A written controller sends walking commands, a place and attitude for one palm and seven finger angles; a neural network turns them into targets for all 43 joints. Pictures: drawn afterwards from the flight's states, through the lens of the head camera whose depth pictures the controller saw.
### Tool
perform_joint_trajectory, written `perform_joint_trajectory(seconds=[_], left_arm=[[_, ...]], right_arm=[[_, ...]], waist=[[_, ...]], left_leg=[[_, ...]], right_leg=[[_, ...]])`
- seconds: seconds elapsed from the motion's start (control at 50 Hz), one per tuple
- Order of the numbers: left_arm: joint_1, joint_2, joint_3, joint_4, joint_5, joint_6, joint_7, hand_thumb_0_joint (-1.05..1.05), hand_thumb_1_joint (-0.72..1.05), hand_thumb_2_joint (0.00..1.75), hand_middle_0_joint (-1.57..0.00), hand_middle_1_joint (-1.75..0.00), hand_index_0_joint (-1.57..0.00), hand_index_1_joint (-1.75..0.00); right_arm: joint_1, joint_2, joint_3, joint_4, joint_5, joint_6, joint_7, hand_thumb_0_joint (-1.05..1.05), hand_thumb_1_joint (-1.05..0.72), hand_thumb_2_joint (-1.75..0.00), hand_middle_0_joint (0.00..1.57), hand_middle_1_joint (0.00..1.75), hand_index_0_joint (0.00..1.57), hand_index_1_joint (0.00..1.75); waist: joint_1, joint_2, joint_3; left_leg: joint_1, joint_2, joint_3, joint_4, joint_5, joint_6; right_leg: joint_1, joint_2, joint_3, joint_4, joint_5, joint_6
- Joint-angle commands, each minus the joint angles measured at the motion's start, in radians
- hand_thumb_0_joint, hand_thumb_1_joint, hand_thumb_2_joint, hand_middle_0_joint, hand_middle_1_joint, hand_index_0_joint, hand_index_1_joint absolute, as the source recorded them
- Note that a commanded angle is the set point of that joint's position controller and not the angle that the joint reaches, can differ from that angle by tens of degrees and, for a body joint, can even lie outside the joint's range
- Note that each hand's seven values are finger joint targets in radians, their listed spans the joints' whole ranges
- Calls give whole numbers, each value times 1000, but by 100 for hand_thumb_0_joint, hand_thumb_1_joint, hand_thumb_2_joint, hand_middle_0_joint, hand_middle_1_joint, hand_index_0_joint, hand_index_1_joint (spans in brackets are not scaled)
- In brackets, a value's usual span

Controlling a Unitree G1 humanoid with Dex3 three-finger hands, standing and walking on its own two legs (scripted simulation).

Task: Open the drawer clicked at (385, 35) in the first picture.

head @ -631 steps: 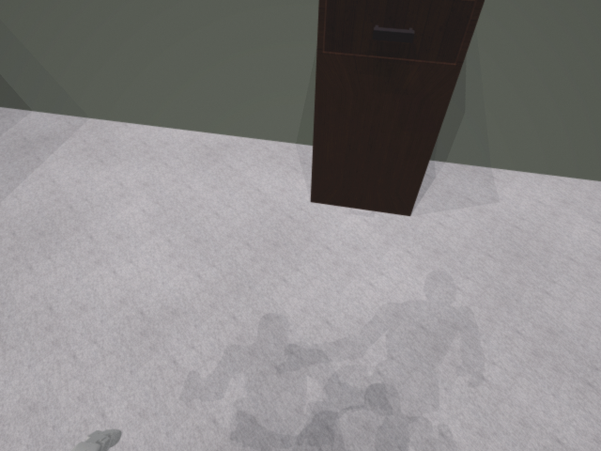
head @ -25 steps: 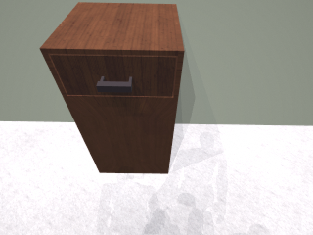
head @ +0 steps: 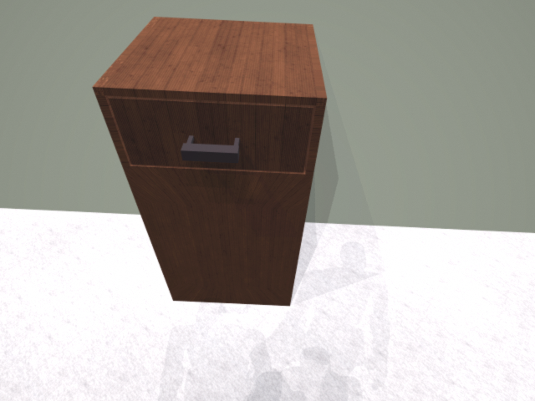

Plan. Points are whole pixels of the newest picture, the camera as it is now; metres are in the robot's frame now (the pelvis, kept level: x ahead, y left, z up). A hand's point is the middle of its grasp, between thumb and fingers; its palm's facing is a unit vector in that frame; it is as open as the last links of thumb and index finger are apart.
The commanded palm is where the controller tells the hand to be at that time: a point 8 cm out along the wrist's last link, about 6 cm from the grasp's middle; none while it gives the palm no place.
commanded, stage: shuffle to correct the standing spot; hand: left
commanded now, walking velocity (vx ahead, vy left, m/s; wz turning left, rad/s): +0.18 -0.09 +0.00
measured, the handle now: (212, 146) +0.61 +0.16 +0.04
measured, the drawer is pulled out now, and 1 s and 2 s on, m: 0.00 0.00 0.00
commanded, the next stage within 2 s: come to a stop and stand still in 0.44 s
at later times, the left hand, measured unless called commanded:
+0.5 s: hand out of the picture +0.03 +0.12 -0.18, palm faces +0.02 -0.99 -0.11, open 7.4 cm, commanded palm none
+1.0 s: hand out of the picture +0.16 +0.11 -0.17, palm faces +0.09 -0.98 -0.20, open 7.3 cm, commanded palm none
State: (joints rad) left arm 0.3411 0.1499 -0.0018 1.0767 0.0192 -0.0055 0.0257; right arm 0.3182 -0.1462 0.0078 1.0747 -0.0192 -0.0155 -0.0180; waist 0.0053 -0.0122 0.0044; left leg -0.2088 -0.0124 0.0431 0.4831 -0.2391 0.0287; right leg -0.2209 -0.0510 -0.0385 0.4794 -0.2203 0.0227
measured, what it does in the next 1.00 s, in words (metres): walks ahead: right foot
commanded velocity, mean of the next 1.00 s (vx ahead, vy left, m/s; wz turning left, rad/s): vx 0.05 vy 0.01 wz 0.00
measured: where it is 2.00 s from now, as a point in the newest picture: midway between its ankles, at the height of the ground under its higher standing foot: outside the picture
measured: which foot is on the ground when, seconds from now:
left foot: down 0.00-0.66, up 0.68-1.00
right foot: down 0.00-0.36, up 0.38-0.64, down 0.66-1.00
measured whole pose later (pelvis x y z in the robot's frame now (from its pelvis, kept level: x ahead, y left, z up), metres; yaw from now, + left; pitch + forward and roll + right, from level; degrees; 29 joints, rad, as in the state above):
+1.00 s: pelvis +0.09 -0.07 +0.00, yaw +1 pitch -1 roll +1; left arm 0.20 0.17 0.05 0.97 0.03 0.02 0.04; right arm 0.24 -0.15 -0.05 1.01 -0.02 0.02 -0.01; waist 0.02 -0.04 0.04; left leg -0.32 0.00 0.10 0.65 -0.36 -0.01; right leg -0.33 -0.07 -0.15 0.52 -0.17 -0.04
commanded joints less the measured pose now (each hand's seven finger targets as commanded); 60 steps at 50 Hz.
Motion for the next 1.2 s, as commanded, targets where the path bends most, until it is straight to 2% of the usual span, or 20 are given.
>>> perform_joint_trajectory(seconds=[0.0,0.1,0.22,0.28,0.3,0.34,0.38,0.48,0.6,0.64,0.66,0.68,0.76,0.88,0.96,0.98,1.0,1.02,1.08,1.18], left_arm=[[80,61,21,-32,15,-3,-4,0,90,90,-20,-30,-20,-30],[136,48,33,-32,15,-14,-15,0,90,90,-20,-30,-20,-30],[217,104,58,-1,4,-34,-2,0,90,90,-20,-30,-20,-30],[186,94,59,2,7,-37,4,0,90,90,-20,-30,-20,-30],[159,70,53,-2,4,-33,1,0,90,90,-20,-30,-20,-30],[107,11,39,-27,11,-31,-11,0,90,90,-20,-30,-20,-30],[-6,26,46,-74,18,-30,-18,0,90,90,-20,-30,-20,-30],[-30,-30,45,-83,6,-18,-46,0,90,90,-20,-30,-20,-30],[80,10,58,-43,4,-26,-31,0,90,90,-20,-30,-20,-30],[177,173,81,-22,3,-42,-7,0,90,90,-20,-30,-20,-30],[150,169,73,-43,-5,-33,-1,0,90,90,-20,-30,-20,-30],[66,162,70,-59,-4,-32,5,0,90,90,-20,-30,-20,-30],[-44,140,69,-106,7,-16,24,0,90,90,-20,-30,-20,-30],[-64,185,96,-136,15,8,29,0,90,90,-20,-30,-20,-30],[-105,170,92,-153,9,26,20,0,90,90,-20,-30,-20,-30],[-103,131,82,-162,4,33,14,0,90,90,-20,-30,-20,-30],[-88,77,72,-178,-3,39,7,0,90,90,-20,-30,-20,-30],[-83,64,70,-184,-2,39,3,0,90,90,-20,-30,-20,-30],[5,53,65,-123,13,42,-6,0,90,90,-20,-30,-20,-30],[3,14,31,-92,7,11,-2,0,90,90,-20,-30,-20,-30]], right_arm=[[47,-144,-36,-36,-5,1,-7,0,-90,-90,20,30,20,30],[44,-126,-45,-50,-6,-6,-7,0,-90,-90,20,30,20,30],[39,-35,-28,-65,-4,-24,1,0,-90,-90,20,30,20,30],[61,-15,-21,-50,-2,-35,4,0,-90,-90,20,30,20,30],[115,-20,-20,-22,0,-41,3,0,-90,-90,20,30,20,30],[256,-130,-51,37,-8,-46,-13,0,-90,-90,20,30,20,30],[305,-134,-51,51,-15,-46,-32,0,-90,-90,20,30,20,30],[175,-115,-45,6,-17,-64,-31,0,-90,-90,20,30,20,30],[122,-96,-49,4,-7,-30,-24,0,-90,-90,20,30,20,30],[202,-2,-28,-3,10,-24,-11,0,-90,-90,20,30,20,30],[178,-23,-31,-11,11,-2,-19,0,-90,-90,20,30,20,30],[155,-8,-31,-3,9,7,-17,0,-90,-90,20,30,20,30],[109,8,-36,9,18,32,-5,0,-90,-90,20,30,20,30],[50,-19,-51,-56,6,46,8,0,-90,-90,20,30,20,30],[131,-22,-52,-55,8,34,6,0,-90,-90,20,30,20,30],[134,-59,-55,-60,2,30,2,0,-90,-90,20,30,20,30],[101,-116,-62,-92,-11,27,-1,0,-90,-90,20,30,20,30],[22,-156,-65,-140,-16,29,-2,0,-90,-90,20,30,20,30],[-133,-120,-47,-164,-10,17,-11,0,-90,-90,20,30,20,30],[-33,-125,-49,-117,-8,7,-13,0,-90,-90,20,30,20,30]], waist=[[-3,80,136],[10,44,134],[18,-183,105],[-18,-91,94],[-41,-29,92],[-81,278,85],[-100,163,169],[-39,160,110],[37,67,52],[44,-285,-101],[43,-215,-97],[20,-275,-46],[2,-118,-15],[19,-114,-15],[-37,-93,-8],[-37,40,30],[-25,235,71],[-9,260,99],[47,192,61],[-4,70,1]], left_leg=[[-165,163,-193,-250,-420,43],[-182,151,-167,-179,-374,59],[-256,20,42,196,-162,17],[-128,43,53,81,-137,18],[-10,59,29,-14,-66,23],[178,317,-305,-180,80,126],[185,441,-403,-223,253,236],[65,314,-123,-224,371,170],[-100,202,-26,-45,143,70],[-252,28,80,293,-342,-15],[-194,43,9,391,-421,-16],[-202,68,-14,459,-374,-15],[-160,57,19,407,-255,-44],[-155,34,21,312,-193,-46],[73,23,50,-3,-15,-29],[76,79,-26,-91,-60,-6],[-51,243,-250,-239,-189,61],[-234,335,-363,-346,-297,138],[-287,265,-246,-338,-239,144],[2,236,-181,-227,49,142]], right_leg=[[-50,5,-2,3,-196,-51],[-47,-6,43,-16,-208,-73],[31,-172,298,-208,-256,-170],[-31,-166,219,-140,-104,-187],[-102,-99,129,-55,-82,-155],[-331,44,-76,281,-178,-69],[-515,-9,-4,538,-315,-73],[-342,-36,-38,389,-129,-45],[96,9,-78,5,100,-36],[310,-330,292,-115,324,-132],[190,-363,322,-177,354,-183],[110,-346,298,-179,405,-197],[8,-297,119,-148,500,-216],[-44,-302,148,-185,217,-229],[-206,-210,102,-126,-113,-148],[-265,-140,63,-47,-186,-107],[-281,-35,-30,79,-238,-53],[-196,12,-51,236,-241,-40],[-127,7,25,493,-178,-45],[-112,-4,1,128,-203,-21]])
